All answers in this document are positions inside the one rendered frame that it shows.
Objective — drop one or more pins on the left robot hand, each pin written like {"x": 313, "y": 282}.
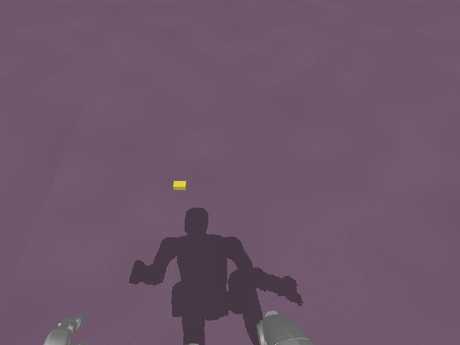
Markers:
{"x": 66, "y": 328}

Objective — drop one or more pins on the small box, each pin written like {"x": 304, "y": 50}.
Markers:
{"x": 179, "y": 185}

